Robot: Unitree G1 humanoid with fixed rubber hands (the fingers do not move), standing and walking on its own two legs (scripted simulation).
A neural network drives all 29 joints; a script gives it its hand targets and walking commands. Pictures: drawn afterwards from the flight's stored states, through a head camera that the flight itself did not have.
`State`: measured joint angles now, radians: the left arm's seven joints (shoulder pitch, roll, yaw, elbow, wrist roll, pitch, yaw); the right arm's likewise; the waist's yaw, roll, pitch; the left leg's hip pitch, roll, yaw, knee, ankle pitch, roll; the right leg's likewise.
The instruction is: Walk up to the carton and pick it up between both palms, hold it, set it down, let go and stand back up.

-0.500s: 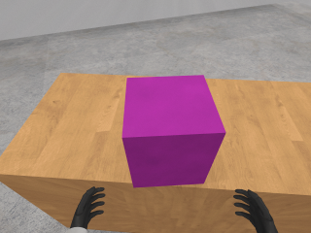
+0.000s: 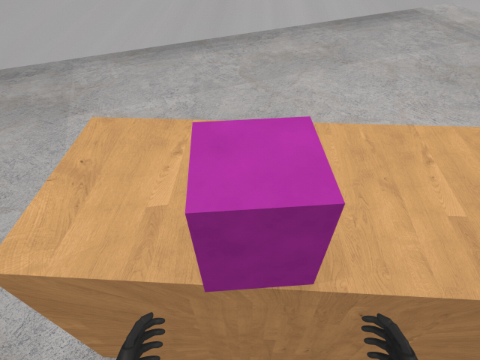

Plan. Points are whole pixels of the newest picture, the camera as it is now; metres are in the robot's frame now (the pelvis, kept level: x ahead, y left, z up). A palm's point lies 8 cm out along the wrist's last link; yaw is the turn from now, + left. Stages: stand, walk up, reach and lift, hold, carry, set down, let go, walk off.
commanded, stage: set down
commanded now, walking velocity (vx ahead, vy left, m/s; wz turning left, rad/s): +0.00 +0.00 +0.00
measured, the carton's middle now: (255, 207) +0.38 +0.02 +0.04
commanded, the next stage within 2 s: let go in 0.04 s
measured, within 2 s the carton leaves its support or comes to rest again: neither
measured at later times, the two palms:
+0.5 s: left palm out of the picture +0.15 +0.22 -0.08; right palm out of the picture +0.14 -0.23 -0.08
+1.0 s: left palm out of the picture +0.00 +0.24 -0.15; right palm out of the picture +0.03 -0.23 -0.14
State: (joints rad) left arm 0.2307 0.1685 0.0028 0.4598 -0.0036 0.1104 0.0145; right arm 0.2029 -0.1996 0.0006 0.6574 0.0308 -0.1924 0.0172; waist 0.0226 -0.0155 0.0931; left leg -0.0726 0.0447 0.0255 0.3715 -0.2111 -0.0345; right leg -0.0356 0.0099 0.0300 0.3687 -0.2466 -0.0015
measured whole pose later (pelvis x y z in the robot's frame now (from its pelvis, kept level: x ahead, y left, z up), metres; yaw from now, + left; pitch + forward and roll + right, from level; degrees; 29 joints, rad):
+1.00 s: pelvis -0.01 +0.00 -0.01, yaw +6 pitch +0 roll -1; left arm 0.32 0.21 0.05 0.88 0.03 0.00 0.02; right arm 0.36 -0.16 -0.05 0.92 -0.04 -0.01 0.01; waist 0.01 -0.02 -0.01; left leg -0.31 0.02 -0.08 0.58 -0.27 -0.04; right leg -0.21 0.00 -0.08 0.53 -0.32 -0.01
